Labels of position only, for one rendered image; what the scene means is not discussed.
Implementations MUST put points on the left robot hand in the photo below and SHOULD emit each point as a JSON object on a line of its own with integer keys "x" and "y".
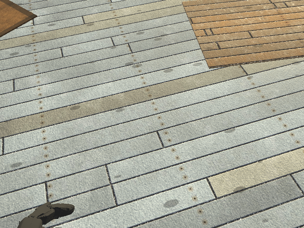
{"x": 46, "y": 213}

